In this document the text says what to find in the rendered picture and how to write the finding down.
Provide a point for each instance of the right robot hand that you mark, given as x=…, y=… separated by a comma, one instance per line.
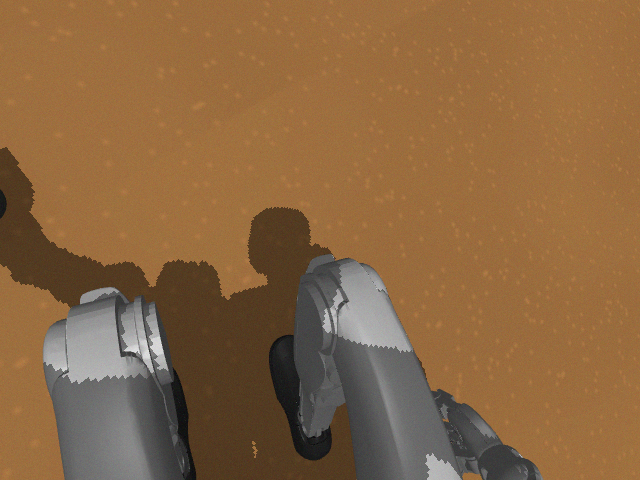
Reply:
x=469, y=433

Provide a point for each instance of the right robot arm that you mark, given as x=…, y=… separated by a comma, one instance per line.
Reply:
x=502, y=462

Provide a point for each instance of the left robot foot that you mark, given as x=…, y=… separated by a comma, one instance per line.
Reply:
x=182, y=433

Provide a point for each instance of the right robot foot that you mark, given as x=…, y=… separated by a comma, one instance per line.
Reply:
x=286, y=384

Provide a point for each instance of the ball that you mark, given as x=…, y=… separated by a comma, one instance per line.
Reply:
x=3, y=204

